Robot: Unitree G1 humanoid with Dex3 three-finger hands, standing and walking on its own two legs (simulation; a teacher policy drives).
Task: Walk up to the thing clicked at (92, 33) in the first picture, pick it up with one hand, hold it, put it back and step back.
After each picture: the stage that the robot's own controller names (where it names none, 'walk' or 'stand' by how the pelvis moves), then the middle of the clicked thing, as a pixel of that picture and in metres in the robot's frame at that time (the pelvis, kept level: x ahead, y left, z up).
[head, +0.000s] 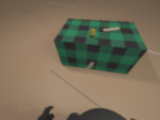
stand; (92, 33) +1.07 +0.02 -0.12
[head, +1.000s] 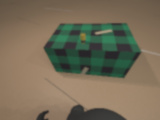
walk; (83, 38) +0.96 +0.17 -0.11
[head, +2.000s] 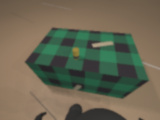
walk; (76, 53) +0.63 +0.21 -0.10
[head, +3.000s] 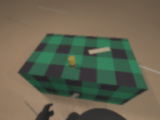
walk; (72, 62) +0.54 +0.21 -0.12
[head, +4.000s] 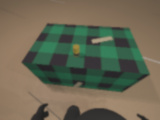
stand; (76, 50) +0.63 +0.17 -0.10
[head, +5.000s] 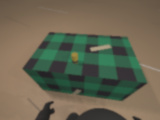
stand; (74, 58) +0.60 +0.19 -0.12
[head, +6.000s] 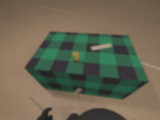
stand; (76, 57) +0.61 +0.18 -0.13
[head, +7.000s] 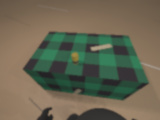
stand; (75, 58) +0.59 +0.18 -0.13
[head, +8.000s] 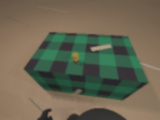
stand; (75, 58) +0.60 +0.18 -0.13
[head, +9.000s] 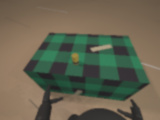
rise first; (75, 59) +0.58 +0.19 -0.12
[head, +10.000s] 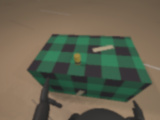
go down; (77, 59) +0.60 +0.18 -0.12
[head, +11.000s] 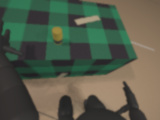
go down; (57, 36) +0.61 +0.19 -0.03
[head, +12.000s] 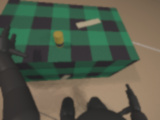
approach; (59, 39) +0.61 +0.19 -0.03
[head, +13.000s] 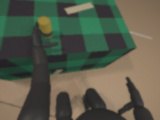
close; (46, 28) +0.62 +0.20 +0.02
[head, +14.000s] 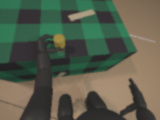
lift; (59, 43) +0.53 +0.13 +0.00
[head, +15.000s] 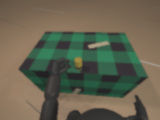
close; (78, 63) +0.51 +0.12 -0.08
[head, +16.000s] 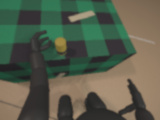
close; (61, 47) +0.51 +0.13 -0.01
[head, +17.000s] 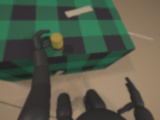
lift; (57, 43) +0.53 +0.13 +0.01
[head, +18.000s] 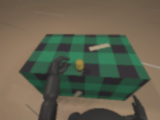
lift; (79, 66) +0.50 +0.11 -0.07
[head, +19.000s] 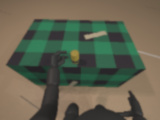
hold; (75, 57) +0.51 +0.12 -0.06
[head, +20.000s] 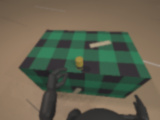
stand; (79, 63) +0.50 +0.12 -0.07
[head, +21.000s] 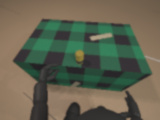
hold; (79, 57) +0.51 +0.11 -0.05
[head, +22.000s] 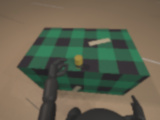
close; (78, 61) +0.51 +0.12 -0.07
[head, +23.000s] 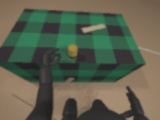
hold; (72, 52) +0.51 +0.11 -0.03
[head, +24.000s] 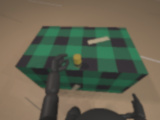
close; (77, 60) +0.51 +0.12 -0.07
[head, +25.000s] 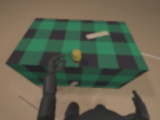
hold; (76, 56) +0.51 +0.11 -0.04
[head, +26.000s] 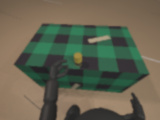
close; (78, 59) +0.51 +0.12 -0.06
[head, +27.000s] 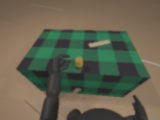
close; (79, 63) +0.50 +0.11 -0.07
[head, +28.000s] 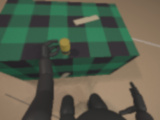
hold; (65, 47) +0.53 +0.13 -0.02
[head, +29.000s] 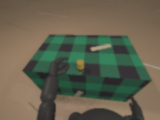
crouch; (80, 66) +0.50 +0.12 -0.08
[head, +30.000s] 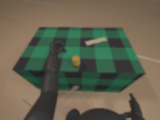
crouch; (76, 62) +0.50 +0.12 -0.09
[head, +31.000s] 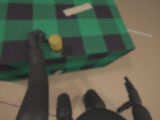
lower; (56, 44) +0.51 +0.13 -0.01
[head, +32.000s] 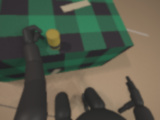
lower; (54, 40) +0.53 +0.14 +0.02
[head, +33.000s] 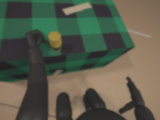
lower; (55, 42) +0.52 +0.13 +0.01
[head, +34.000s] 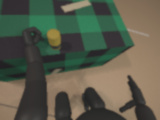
lower; (54, 40) +0.53 +0.13 +0.02
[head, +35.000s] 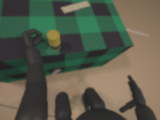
loosen; (54, 41) +0.53 +0.14 +0.01
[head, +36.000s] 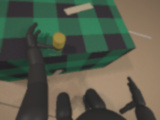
withdraw; (58, 42) +0.51 +0.12 +0.02
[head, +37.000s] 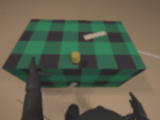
sink last; (75, 58) +0.49 +0.11 -0.05
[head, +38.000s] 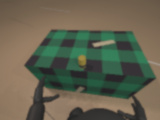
stand; (82, 62) +0.52 +0.12 -0.06
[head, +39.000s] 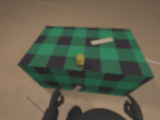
stand; (80, 61) +0.50 +0.12 -0.05
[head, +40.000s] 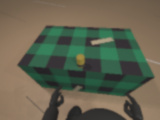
stand; (80, 61) +0.50 +0.11 -0.05
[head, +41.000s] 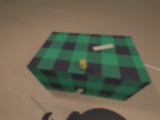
stand; (83, 65) +0.51 +0.10 -0.11
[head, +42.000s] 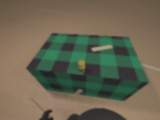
stand; (81, 66) +0.51 +0.11 -0.12
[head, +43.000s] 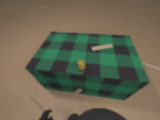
stand; (81, 66) +0.50 +0.11 -0.13
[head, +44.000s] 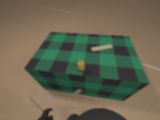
stand; (80, 66) +0.50 +0.11 -0.13
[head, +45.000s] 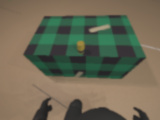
walk; (80, 47) +0.63 +0.13 -0.10
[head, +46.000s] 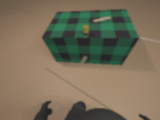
walk; (86, 30) +0.96 +0.13 -0.11
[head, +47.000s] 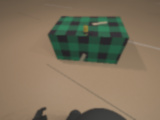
stand; (85, 30) +1.16 +0.12 -0.10
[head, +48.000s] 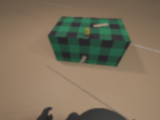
stand; (87, 32) +1.11 +0.09 -0.12
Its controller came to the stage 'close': yes
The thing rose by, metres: 0.01
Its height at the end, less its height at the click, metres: +0.00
